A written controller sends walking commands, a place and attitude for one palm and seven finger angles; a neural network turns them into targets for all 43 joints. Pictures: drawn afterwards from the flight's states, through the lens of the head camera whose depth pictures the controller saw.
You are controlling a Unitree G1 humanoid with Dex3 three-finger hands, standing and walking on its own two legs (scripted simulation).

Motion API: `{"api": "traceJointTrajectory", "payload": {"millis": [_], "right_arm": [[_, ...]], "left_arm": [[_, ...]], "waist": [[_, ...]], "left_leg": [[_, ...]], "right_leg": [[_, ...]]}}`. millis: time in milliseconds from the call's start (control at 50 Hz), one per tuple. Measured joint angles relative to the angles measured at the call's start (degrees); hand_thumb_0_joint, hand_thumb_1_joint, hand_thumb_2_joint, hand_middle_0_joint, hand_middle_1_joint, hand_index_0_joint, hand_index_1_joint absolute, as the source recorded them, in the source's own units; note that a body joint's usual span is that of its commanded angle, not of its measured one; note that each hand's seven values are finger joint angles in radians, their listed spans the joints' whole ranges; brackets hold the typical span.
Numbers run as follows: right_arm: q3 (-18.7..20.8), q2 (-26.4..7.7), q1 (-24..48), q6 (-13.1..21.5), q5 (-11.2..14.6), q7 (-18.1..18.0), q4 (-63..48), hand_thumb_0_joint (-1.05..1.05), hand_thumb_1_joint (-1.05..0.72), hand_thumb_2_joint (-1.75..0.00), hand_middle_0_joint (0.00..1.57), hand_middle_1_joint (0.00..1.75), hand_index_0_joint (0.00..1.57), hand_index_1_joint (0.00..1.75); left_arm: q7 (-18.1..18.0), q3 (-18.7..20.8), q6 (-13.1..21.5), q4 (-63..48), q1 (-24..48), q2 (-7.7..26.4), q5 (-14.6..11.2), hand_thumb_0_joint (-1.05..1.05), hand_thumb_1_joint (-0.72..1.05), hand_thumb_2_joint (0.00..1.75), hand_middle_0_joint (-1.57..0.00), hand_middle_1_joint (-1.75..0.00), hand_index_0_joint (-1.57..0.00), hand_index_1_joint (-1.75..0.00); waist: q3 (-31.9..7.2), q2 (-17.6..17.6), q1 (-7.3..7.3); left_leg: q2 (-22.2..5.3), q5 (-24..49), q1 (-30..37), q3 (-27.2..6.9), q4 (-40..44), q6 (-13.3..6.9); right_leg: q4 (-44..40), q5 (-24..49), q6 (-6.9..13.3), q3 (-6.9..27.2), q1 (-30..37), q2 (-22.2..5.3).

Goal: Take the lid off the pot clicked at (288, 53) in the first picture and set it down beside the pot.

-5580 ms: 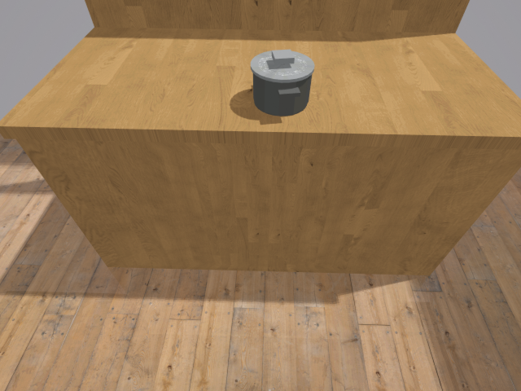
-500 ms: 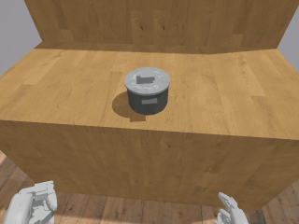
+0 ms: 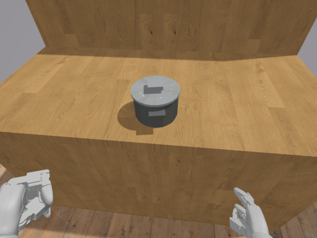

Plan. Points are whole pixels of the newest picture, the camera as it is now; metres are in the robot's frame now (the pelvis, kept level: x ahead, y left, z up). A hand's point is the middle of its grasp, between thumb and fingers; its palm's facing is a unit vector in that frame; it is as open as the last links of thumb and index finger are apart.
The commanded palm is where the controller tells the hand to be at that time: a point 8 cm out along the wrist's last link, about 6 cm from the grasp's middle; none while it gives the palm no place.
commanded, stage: raise the hand higher, near the body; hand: left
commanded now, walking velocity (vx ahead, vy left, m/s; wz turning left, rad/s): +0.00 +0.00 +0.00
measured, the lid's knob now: (155, 84) +0.54 +0.09 +0.12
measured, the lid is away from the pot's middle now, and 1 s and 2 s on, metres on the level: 0.00 0.00 0.00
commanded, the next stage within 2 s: reach forward and open the fingers in 0.16 s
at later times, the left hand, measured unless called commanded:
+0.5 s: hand (40, 179) +0.18 +0.27 +0.13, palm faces +0.08 -0.15 -0.99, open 2.9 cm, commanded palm +0.15 +0.27 +0.18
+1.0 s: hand (39, 159) +0.21 +0.28 +0.15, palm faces -0.07 -0.06 -1.00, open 7.0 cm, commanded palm +0.18 +0.27 +0.22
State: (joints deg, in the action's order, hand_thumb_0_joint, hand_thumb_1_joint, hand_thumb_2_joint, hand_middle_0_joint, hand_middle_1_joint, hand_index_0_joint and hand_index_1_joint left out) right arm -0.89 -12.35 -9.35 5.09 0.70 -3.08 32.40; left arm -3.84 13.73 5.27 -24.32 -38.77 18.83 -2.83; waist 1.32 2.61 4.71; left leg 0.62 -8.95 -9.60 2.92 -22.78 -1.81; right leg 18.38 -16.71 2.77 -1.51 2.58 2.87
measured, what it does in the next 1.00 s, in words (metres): shifts its weight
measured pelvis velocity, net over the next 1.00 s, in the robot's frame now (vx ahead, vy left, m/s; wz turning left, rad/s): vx -0.05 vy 0.02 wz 0.05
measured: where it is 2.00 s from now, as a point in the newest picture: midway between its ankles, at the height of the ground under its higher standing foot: outside the picture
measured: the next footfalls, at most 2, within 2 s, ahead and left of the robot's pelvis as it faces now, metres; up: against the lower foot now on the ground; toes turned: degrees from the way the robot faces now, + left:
none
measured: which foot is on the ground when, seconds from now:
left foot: down 0.00-1.00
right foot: down 0.00-1.00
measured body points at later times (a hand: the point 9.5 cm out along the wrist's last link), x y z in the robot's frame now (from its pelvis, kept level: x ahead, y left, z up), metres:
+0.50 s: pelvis -0.02 +0.00 -0.01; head -0.02 -0.04 +0.44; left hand +0.17 +0.27 +0.18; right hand +0.20 -0.22 -0.10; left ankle +0.04 +0.10 -0.74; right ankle -0.07 -0.08 -0.74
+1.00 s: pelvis -0.05 +0.02 -0.01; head -0.06 -0.03 +0.44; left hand +0.20 +0.28 +0.21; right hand +0.18 -0.17 -0.10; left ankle +0.04 +0.10 -0.74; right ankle -0.07 -0.08 -0.74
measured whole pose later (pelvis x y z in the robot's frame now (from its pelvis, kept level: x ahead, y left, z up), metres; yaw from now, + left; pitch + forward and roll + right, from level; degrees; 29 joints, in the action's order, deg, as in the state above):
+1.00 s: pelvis -0.05 +0.02 -0.01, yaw +3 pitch -5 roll -1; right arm -2.8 -15.9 -4.6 -5.1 2.4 1.5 34.4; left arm 19.2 1.0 -6.5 -12.6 3.4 37.8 42.6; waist 1.8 8.1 4.8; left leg 2.1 -5.0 -15.8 1.1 -25.3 -3.6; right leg 26.7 -16.8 1.5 -4.1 -5.5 1.5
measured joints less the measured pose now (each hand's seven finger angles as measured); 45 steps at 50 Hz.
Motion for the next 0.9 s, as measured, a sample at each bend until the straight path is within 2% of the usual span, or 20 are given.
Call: {"api": "traceJointTrajectory", "payload": {"millis": [280, 300, 360, 400, 440, 500, 540, 700, 800, 900], "right_arm": [[-0.7, 0.3, -1.4, -0.3, -0.1, 0.3, 1.9, 0.01, -0.91, -0.90, 0.20, 0.30, 0.20, 0.30], [-0.9, 0.0, -1.7, -0.8, -0.4, 0.4, 1.7, 0.01, -0.91, -0.90, 0.20, 0.30, 0.20, 0.30], [-0.9, -1.6, -1.3, -4.6, -0.3, 1.6, 0.2, 0.01, -0.91, -0.90, 0.20, 0.30, 0.20, 0.30], [-0.8, -2.6, 0.0, -7.6, 0.0, 2.3, -0.2, 0.01, -0.91, -0.90, 0.20, 0.30, 0.20, 0.30], [-0.6, -3.5, 1.5, -9.9, 0.6, 2.7, -0.2, 0.01, -0.91, -0.90, 0.20, 0.30, 0.20, 0.30], [0.0, -4.4, 3.3, -11.4, 1.4, 2.8, 0.5, 0.01, -0.91, -0.90, 0.20, 0.30, 0.20, 0.30], [0.1, -4.7, 4.2, -11.5, 1.9, 2.9, 0.9, 0.01, -0.91, -0.90, 0.20, 0.30, 0.20, 0.30], [-1.0, -4.1, 5.8, -10.3, 2.0, 2.9, 1.1, 0.01, -0.91, -0.90, 0.19, 0.30, 0.20, 0.30], [-1.6, -3.5, 5.9, -10.2, 1.8, 3.8, 0.9, 0.01, -0.91, -0.90, 0.20, 0.30, 0.20, 0.30], [-1.8, -3.5, 5.5, -10.3, 1.7, 4.4, 1.2, 0.01, -0.91, -0.90, 0.20, 0.30, 0.20, 0.30]], "left_arm": [[-0.2, 1.4, 1.7, -2.4, 5.6, 0.6, -0.8, 0.02, 0.90, 0.90, -1.31, -1.50, -1.31, -1.50], [-0.8, 1.2, 0.7, -2.9, 6.1, 1.4, 4.4, 0.02, 0.89, 0.90, -1.31, -1.50, -1.31, -1.50], [-1.7, -1.1, -5.2, -5.6, 8.2, 6.0, 20.1, 0.01, 0.88, 0.91, -1.30, -1.48, -1.30, -1.48], [-1.3, -2.3, -8.6, -6.4, 8.8, 9.5, 28.7, 0.01, 0.85, 0.92, -1.29, -1.45, -1.29, -1.45], [0.1, -3.4, -11.2, -5.8, 10.0, 12.8, 35.0, 0.01, 0.81, 0.95, -1.28, -1.41, -1.28, -1.41], [3.8, -5.2, -13.4, -2.6, 13.8, 16.2, 40.7, 0.01, 0.74, 0.99, -1.26, -1.34, -1.26, -1.34], [6.8, -6.2, -14.2, -0.3, 16.4, 17.2, 42.2, 0.01, 0.69, 1.02, -1.25, -1.28, -1.25, -1.28], [17.2, -9.6, -12.8, 5.4, 27.1, 18.9, 43.0, 0.01, 0.45, 1.18, -1.17, -1.02, -1.17, -1.02], [20.8, -10.2, -12.1, 7.3, 32.4, 19.5, 43.7, 0.00, 0.29, 1.27, -1.12, -0.84, -1.12, -0.84], [22.4, -11.6, -11.8, 9.3, 37.6, 19.1, 44.6, 0.00, 0.14, 1.36, -1.06, -0.67, -1.06, -0.67]], "waist": [[0.6, 0.8, -0.68], [0.0, 0.8, -0.43], [-1.0, 1.3, 0.05], [-1.4, 1.9, 0.11], [-1.5, 2.8, 0.08], [-1.7, 4.1, 0.01], [-1.9, 4.8, -0.02], [-1.5, 5.5, 0.02], [-0.7, 5.3, -0.02], [0.0, 5.4, 0.06]], "left_leg": [[-0.4, 0.1, 0.1, 0.2, -0.2, 0.1], [-0.4, 0.0, -0.8, 0.4, -0.5, 0.1], [-0.4, -0.4, -4.2, 0.5, -2.7, 0.0], [-0.4, -0.6, -5.9, 0.7, -4.0, -0.1], [-0.3, -0.7, -7.1, 0.7, -5.0, -0.2], [0.1, -0.6, -8.2, 0.1, -5.8, -0.5], [0.4, -0.3, -8.4, -0.3, -5.8, -0.7], [1.2, 0.9, -7.1, -1.7, -4.9, -1.0], [1.1, 2.0, -6.4, -2.0, -3.9, -1.1], [1.3, 3.1, -6.2, -2.0, -3.1, -1.4]], "right_leg": [[0.2, 0.2, 0.1, 0.3, -0.1, 0.3], [1.0, 0.0, 0.1, 0.4, -1.2, 0.3], [5.2, -1.5, 0.2, 0.3, -5.4, 0.1], [7.4, -2.3, 0.1, 0.4, -7.6, 0.1], [8.9, -2.7, 0.0, 0.3, -9.1, 0.0], [10.1, -3.1, -0.2, -0.4, -10.1, -0.4], [10.4, -3.2, -0.4, -0.9, -10.1, -0.7], [9.5, -2.5, -0.6, -2.4, -8.4, -1.1], [8.5, -1.4, -0.7, -2.6, -7.7, -1.0], [8.2, -0.6, -0.9, -2.7, -7.7, -1.1]]}}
